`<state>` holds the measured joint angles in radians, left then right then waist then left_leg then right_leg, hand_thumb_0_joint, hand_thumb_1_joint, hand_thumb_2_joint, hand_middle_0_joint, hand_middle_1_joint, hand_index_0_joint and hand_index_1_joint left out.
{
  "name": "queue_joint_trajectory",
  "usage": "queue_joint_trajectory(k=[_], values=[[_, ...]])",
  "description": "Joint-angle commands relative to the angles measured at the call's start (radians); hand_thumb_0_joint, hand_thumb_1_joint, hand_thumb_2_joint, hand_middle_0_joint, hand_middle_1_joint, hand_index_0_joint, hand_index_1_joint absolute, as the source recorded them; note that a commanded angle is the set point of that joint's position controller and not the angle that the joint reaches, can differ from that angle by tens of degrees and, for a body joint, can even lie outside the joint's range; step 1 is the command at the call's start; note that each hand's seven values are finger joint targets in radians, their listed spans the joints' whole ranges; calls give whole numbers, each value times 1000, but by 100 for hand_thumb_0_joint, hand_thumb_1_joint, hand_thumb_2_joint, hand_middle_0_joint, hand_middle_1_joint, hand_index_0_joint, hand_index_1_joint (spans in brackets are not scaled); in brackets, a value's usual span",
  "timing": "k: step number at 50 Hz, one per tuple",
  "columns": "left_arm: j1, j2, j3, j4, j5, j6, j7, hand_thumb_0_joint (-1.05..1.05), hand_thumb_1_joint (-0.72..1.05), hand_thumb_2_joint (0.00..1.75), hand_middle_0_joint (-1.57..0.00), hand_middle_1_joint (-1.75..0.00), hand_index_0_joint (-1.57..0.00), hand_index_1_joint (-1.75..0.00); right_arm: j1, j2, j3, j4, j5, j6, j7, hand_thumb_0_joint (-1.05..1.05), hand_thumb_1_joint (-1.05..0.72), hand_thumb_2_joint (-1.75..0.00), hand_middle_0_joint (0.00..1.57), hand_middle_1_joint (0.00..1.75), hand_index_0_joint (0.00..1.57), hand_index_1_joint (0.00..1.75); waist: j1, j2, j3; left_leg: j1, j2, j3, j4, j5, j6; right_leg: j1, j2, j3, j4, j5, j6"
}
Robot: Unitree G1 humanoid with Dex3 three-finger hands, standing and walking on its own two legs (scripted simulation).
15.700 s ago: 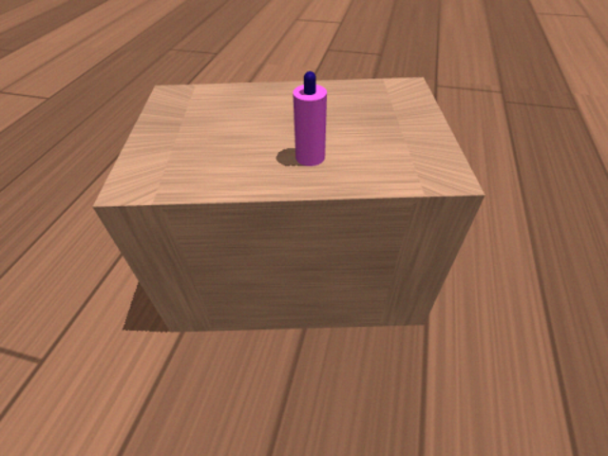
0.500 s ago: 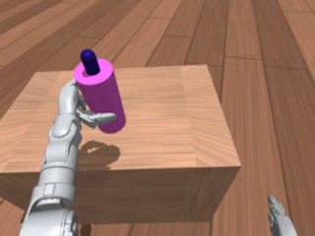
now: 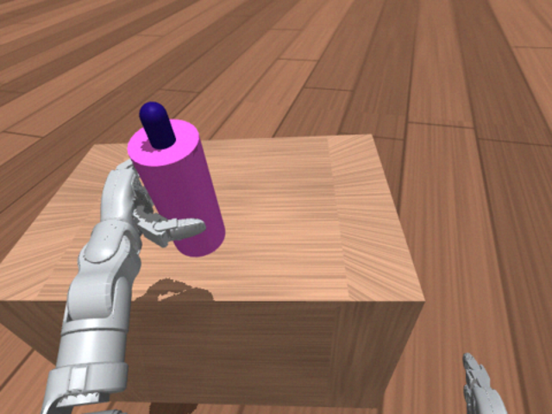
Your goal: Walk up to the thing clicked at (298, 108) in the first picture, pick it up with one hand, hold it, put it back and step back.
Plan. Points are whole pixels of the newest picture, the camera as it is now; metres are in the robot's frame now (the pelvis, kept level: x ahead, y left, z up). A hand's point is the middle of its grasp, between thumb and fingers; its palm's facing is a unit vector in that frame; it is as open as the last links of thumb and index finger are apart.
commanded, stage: lift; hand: left
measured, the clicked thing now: (179, 183) +0.35 +0.13 +0.22
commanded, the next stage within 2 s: hold in 0.26 s
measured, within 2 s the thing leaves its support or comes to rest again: neither
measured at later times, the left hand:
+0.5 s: hand (161, 194) +0.35 +0.16 +0.21, palm faces +0.01 -1.00 +0.00, open 11.1 cm
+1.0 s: hand (161, 190) +0.34 +0.15 +0.22, palm faces +0.01 -1.00 +0.01, open 11.1 cm
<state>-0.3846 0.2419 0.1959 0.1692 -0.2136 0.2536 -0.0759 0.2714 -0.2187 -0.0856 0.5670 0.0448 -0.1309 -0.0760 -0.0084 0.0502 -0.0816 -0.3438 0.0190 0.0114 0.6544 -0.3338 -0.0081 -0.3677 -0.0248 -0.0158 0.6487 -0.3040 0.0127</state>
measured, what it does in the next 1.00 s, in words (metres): stands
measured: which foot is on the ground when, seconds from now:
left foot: down 0.00-1.00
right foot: down 0.00-1.00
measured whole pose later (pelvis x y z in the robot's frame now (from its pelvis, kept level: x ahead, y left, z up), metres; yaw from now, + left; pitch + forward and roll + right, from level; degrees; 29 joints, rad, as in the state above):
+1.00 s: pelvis +0.00 +0.00 +0.01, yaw +0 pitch -1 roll +0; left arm -0.33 0.23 0.22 -0.03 -0.24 0.45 -0.10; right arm 0.25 -0.22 -0.10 0.64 0.04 -0.22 -0.05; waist 0.00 0.06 -0.06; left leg -0.23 0.01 0.00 0.54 -0.28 -0.01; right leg -0.25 -0.03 -0.03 0.53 -0.26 0.01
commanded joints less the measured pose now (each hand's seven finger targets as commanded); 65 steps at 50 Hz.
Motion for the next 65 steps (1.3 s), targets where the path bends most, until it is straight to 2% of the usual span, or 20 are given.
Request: queue_joint_trajectory(k=[1,2,4,6,8,10,16,18,23,26,28,30,33,40,48,55,56,58,59,65], values=[[-425,185,64,-278,-6,-52,2,0,-6,127,-130,-146,-133,-146,-132,-114,-34,-151,6,-81,-10,0,53,-5,5,5,5,5,-7,-60,-200,101,-26,9,-113,127,27,68,13,-21,-133,118,-6],[-404,189,81,-281,-13,-47,0,0,-5,127,-129,-145,-133,-145,-120,-143,-55,-153,4,-88,-13,0,53,-5,5,5,5,5,-9,-74,-201,110,-24,6,-116,132,28,72,14,-23,-136,122,-4],[-379,133,39,-261,-15,-29,-8,0,-7,124,-129,-143,-132,-143,-114,-90,-13,-120,5,-92,-8,0,53,-5,5,5,5,5,-6,-59,-172,103,-23,5,-125,135,26,66,14,-24,-139,125,-8],[-363,152,56,-253,-19,-14,-11,0,-7,124,-129,-143,-131,-143,-133,-143,-55,-119,4,-98,-13,0,53,-5,5,5,5,5,-14,-67,-186,119,-24,2,-132,138,27,76,15,-25,-146,130,-7],[-391,161,59,-306,-17,-7,-10,0,-6,124,-128,-142,-131,-143,-131,-104,-18,-123,5,-105,-4,0,53,-5,5,5,5,5,1,-54,-185,114,-25,3,-139,145,26,84,14,-26,-151,133,-9],[-394,209,98,-342,-17,-3,-3,0,-7,122,-128,-142,-131,-141,-137,-146,-58,-124,4,-112,-11,0,53,-5,5,5,5,5,0,-41,-185,125,-26,3,-142,143,25,93,15,-27,-158,126,-8],[-334,135,49,-324,-24,24,-14,0,-11,119,-127,-140,-130,-140,-140,-124,-44,-98,6,-125,-4,0,52,-5,5,5,5,5,2,-50,-167,140,-16,-11,-162,174,19,96,24,-37,-159,154,-14],[-398,199,90,-400,-20,20,-11,0,-12,117,-126,-138,-129,-138,-155,-131,-46,-117,4,-131,-3,0,53,-5,5,5,5,5,6,-30,-198,153,-21,-8,-162,174,20,116,19,-33,-170,152,-13],[-315,128,49,-346,-28,47,-17,0,-10,116,-126,-138,-128,-139,-167,-134,-53,-71,1,-144,-4,0,52,-5,5,5,5,5,1,-49,-163,158,-22,-7,-165,184,23,113,20,-33,-176,163,-10],[-357,188,90,-460,-28,46,-16,0,-11,117,-127,-139,-128,-140,-167,-110,-27,-113,2,-147,0,0,52,-6,5,5,5,5,14,-45,-215,177,-25,-6,-154,242,25,154,16,-37,-172,218,-8],[-304,141,74,-388,-33,63,-22,0,-14,116,-125,-137,-126,-138,-142,-97,-25,-59,1,-142,3,0,52,-5,5,5,5,5,17,-61,-174,167,-24,-8,-162,239,24,141,19,-37,-176,211,-9],[-329,164,89,-387,-36,71,-24,0,-13,115,-125,-136,-126,-138,-140,-145,-60,-78,0,-145,-1,0,52,-6,5,5,5,5,1,-65,-191,184,-20,-9,-163,255,21,142,22,-39,-174,225,-11],[-365,188,94,-468,-32,85,-23,0,-11,116,-126,-137,-128,-138,-144,-133,-50,-90,3,-143,6,0,52,-5,5,5,5,5,11,-29,-186,185,-26,-5,-170,245,21,140,18,-37,-184,220,-10],[-315,140,80,-371,-34,120,-23,0,-15,115,-125,-136,-126,-138,-137,-129,-50,-81,2,-147,11,0,52,-6,5,5,5,5,0,-84,-135,178,-22,-10,-183,230,23,134,21,-40,-195,200,-9],[-381,188,113,-467,-31,108,-16,0,-8,119,-126,-139,-128,-140,-148,-141,-60,-91,3,-153,18,0,52,-6,5,5,5,5,11,-37,-162,193,-25,-7,-193,204,21,140,21,-41,-203,181,-11],[-321,135,72,-486,-35,101,-18,0,-15,117,-126,-138,-127,-140,-158,-116,-43,-83,1,-159,16,0,52,-6,5,5,5,5,14,-40,-182,204,-25,-7,-184,235,22,154,21,-38,-199,206,-12],[-314,159,101,-461,-35,104,-15,0,-15,117,-126,-138,-127,-140,-167,-132,-58,-70,0,-157,14,0,51,-6,5,5,5,5,20,-43,-184,194,-26,-7,-184,235,22,165,18,-38,-202,207,-11],[-312,137,75,-444,-31,105,-15,0,-14,117,-126,-139,-128,-140,-190,-122,-46,-72,1,-160,15,0,52,-6,5,5,5,5,21,-46,-161,185,-27,-9,-189,224,21,160,20,-39,-203,196,-11],[-321,168,104,-450,-32,105,-13,0,-15,117,-127,-139,-128,-141,-174,-149,-67,-67,-3,-156,10,0,51,-6,5,5,5,5,10,-57,-171,196,-28,-6,-188,221,24,159,18,-33,-211,198,-8],[-335,161,98,-428,-35,105,-21,0,-10,119,-127,-140,-129,-141,-172,-128,-52,-38,0,-157,8,0,52,-6,5,5,5,5,11,-77,-157,191,-32,-3,-191,215,28,153,15,-35,-217,195,-4]])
